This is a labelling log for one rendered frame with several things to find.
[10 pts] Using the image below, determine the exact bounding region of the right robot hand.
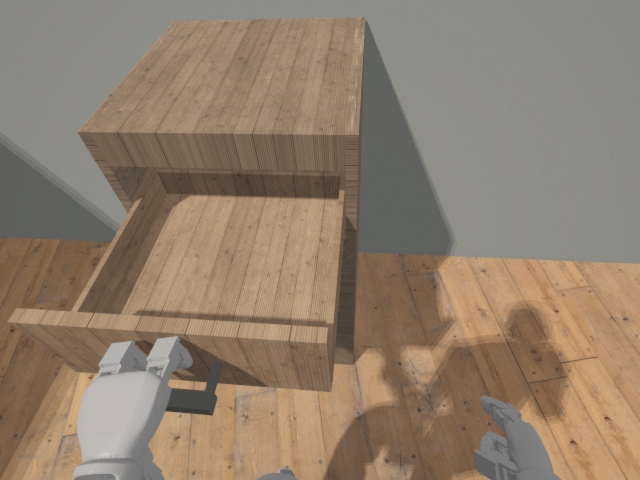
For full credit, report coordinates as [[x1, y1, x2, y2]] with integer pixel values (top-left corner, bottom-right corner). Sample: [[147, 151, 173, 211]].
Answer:
[[474, 396, 554, 480]]

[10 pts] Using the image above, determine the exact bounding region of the cabinet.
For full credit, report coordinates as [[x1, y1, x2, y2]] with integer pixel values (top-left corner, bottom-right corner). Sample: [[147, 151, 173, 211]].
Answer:
[[77, 17, 365, 365]]

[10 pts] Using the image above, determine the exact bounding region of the handle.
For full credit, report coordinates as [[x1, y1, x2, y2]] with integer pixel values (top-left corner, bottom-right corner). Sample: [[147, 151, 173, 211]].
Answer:
[[135, 356, 223, 415]]

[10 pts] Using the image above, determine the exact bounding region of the left robot shin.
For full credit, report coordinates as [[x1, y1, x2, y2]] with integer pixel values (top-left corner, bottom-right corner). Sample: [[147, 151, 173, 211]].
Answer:
[[277, 469, 296, 478]]

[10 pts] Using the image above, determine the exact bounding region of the left robot hand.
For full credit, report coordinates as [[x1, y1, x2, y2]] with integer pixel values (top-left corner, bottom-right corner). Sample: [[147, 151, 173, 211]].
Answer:
[[77, 336, 193, 480]]

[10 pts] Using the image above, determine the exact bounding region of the left robot forearm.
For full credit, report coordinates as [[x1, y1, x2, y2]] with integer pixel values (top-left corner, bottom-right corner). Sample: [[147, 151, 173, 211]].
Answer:
[[72, 458, 143, 480]]

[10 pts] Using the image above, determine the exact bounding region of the drawer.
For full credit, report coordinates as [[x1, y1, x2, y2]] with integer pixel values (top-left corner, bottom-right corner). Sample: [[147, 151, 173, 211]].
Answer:
[[8, 169, 346, 392]]

